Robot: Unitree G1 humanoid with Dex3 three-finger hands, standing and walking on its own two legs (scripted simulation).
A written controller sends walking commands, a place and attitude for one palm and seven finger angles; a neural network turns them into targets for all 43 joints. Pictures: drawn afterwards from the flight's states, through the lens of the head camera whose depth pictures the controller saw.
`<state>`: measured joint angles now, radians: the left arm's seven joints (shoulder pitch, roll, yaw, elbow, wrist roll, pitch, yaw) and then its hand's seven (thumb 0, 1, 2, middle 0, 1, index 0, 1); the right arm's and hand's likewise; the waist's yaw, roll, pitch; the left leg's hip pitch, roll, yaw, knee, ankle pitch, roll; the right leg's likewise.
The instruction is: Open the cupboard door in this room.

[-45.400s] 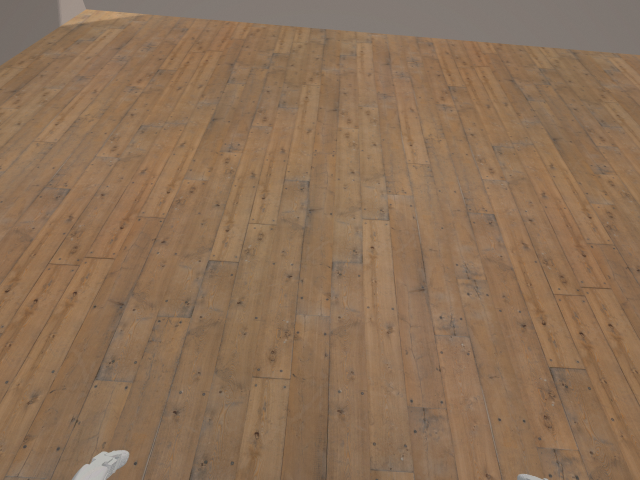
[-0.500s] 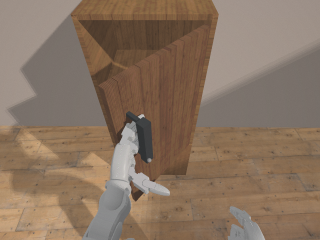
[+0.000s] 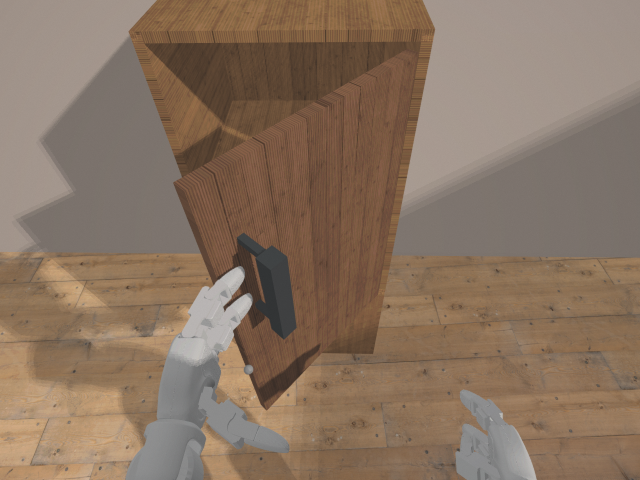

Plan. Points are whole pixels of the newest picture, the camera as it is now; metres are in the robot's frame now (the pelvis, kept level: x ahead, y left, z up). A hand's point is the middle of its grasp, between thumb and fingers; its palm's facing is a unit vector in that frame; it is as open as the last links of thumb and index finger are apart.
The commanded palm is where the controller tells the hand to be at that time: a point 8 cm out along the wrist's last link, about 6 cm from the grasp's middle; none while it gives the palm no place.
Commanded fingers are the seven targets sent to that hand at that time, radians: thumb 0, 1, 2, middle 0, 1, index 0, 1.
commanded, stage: slide the hand sideways off the handle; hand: left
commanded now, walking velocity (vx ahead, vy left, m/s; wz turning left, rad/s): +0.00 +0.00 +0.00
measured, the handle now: (266, 287) +0.33 +0.09 +0.08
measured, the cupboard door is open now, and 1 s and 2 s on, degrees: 49 49 49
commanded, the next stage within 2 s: draw the hand back to the body in 0.32 s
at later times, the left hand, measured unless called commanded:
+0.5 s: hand (193, 406) +0.19 +0.14 +0.08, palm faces -0.04 -1.00 -0.02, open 16.4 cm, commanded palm +0.16 +0.20 +0.09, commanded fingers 0.00 -0.50 0.30 -0.15 -0.30 -0.15 -0.30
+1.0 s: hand (101, 394) +0.18 +0.21 +0.13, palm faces +0.11 -0.98 -0.18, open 15.9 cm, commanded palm +0.14 +0.26 +0.14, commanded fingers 0.00 -0.15 0.45 -0.16 -0.30 -0.16 -0.30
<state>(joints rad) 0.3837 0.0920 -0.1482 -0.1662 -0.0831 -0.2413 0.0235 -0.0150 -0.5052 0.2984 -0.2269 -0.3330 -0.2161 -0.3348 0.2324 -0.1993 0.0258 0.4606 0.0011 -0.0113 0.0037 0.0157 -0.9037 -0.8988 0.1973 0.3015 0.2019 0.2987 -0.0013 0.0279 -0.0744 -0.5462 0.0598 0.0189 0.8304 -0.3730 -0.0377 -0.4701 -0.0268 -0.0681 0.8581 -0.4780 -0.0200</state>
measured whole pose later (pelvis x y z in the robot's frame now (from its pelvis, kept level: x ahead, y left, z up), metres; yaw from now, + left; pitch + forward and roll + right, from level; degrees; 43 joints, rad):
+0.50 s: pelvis -0.01 +0.00 -0.01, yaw +2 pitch +7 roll -1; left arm 0.51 0.17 0.00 -0.25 -0.21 -0.31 -0.18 -0.02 -0.51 0.30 -0.16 -0.30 -0.15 -0.30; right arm 0.25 -0.23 0.01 0.47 0.03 -0.09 -0.05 0.02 -0.90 -0.90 0.20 0.30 0.20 0.30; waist 0.01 0.05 -0.09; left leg -0.65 0.06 -0.02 0.94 -0.41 -0.04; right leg -0.55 -0.03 -0.10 0.94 -0.51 -0.02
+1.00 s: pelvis -0.01 +0.03 +0.01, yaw +1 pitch +2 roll -2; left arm 0.53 0.27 0.10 -0.45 -0.16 -0.09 -0.06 -0.01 -0.42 0.33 -0.16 -0.30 -0.15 -0.30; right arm 0.26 -0.21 0.06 0.48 0.04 -0.14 -0.08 0.02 -0.90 -0.90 0.20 0.30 0.20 0.30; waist 0.05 0.05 -0.08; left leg -0.49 0.04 0.00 0.82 -0.36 -0.01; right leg -0.37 -0.04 -0.09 0.78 -0.43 0.02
